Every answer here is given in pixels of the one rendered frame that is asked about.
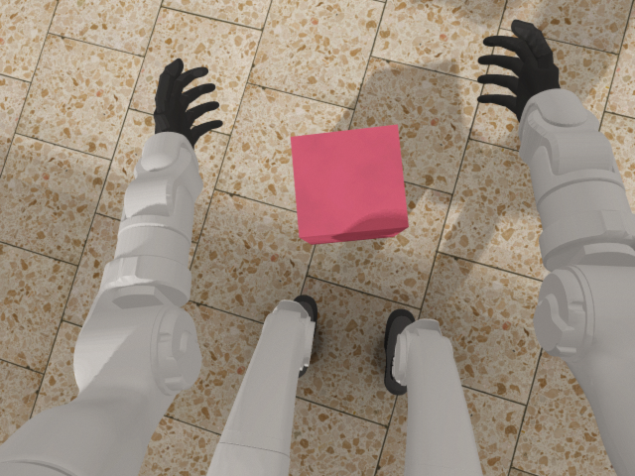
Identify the robot shin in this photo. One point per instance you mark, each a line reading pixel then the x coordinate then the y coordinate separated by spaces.
pixel 424 323
pixel 287 305

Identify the robot left hand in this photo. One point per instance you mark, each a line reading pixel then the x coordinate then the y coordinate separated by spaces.
pixel 171 104

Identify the right robot forearm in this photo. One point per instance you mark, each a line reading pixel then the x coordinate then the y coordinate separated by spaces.
pixel 579 193

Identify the robot right upper arm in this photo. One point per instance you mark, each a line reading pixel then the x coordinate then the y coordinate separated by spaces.
pixel 586 315

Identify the right robot shin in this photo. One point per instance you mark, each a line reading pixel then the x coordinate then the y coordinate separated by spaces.
pixel 424 323

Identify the robot left upper arm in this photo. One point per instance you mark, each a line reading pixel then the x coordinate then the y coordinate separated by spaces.
pixel 130 364

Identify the left robot forearm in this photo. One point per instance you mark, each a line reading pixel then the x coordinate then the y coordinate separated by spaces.
pixel 150 265

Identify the robot right hand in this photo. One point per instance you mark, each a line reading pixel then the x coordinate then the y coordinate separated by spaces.
pixel 535 67

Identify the carton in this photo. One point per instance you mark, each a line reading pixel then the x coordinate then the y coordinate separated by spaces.
pixel 349 185

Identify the left robot shin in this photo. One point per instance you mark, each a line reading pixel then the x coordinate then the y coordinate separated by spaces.
pixel 287 305

